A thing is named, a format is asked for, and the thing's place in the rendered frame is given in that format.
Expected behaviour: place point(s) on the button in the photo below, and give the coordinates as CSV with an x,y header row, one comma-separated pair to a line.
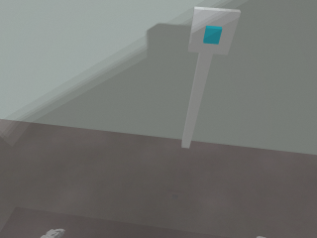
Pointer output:
x,y
212,35

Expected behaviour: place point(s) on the panel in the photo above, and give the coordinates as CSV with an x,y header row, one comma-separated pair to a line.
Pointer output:
x,y
206,16

